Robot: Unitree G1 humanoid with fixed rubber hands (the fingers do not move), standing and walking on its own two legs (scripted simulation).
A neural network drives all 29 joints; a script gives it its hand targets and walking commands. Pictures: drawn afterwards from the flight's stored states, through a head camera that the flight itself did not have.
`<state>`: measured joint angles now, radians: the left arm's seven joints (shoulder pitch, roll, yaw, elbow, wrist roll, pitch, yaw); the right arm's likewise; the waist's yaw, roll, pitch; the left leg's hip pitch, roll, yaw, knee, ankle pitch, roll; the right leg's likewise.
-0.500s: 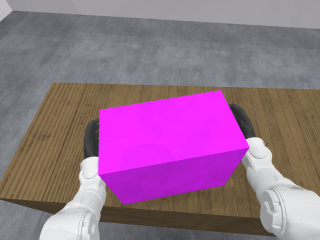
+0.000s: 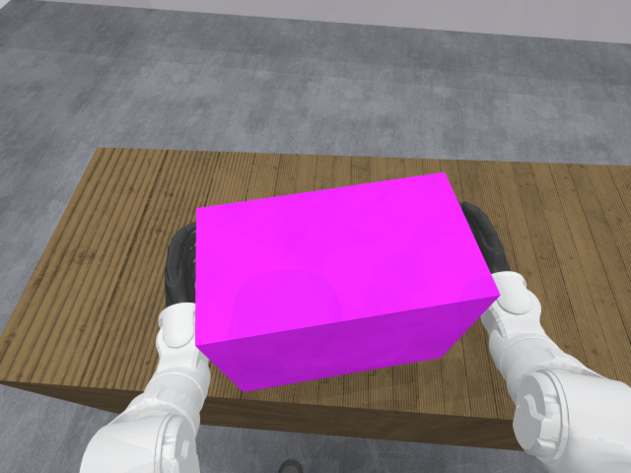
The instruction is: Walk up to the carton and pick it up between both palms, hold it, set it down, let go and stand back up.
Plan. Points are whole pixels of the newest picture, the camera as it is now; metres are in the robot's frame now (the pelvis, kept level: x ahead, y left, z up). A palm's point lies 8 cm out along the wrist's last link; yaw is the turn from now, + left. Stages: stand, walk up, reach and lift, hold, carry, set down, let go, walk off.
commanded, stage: set down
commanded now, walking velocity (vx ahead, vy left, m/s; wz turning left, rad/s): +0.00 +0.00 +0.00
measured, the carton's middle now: (334, 292) +0.37 +0.03 -0.04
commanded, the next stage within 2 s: none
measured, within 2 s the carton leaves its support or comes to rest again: neither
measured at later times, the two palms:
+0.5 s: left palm (185, 288) +0.36 +0.23 -0.02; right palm (497, 263) +0.42 -0.19 -0.02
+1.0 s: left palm (168, 283) +0.36 +0.25 -0.01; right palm (538, 243) +0.44 -0.24 +0.00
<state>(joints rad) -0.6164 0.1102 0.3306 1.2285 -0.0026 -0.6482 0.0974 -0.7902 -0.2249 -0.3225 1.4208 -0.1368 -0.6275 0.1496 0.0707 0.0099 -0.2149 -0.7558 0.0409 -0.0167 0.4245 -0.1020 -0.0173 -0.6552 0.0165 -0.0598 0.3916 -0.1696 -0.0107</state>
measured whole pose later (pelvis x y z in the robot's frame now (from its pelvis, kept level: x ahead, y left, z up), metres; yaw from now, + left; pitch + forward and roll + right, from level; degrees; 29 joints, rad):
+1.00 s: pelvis -0.02 -0.02 -0.04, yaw -2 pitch +27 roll -1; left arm -0.68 0.30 0.02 1.07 -0.34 -0.31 0.01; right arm -0.87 -0.50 0.31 1.28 0.61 -0.37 0.09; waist 0.17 0.00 -0.27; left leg -1.00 0.09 -0.01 0.75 -0.23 -0.07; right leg -0.94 0.06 -0.04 0.77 -0.32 -0.05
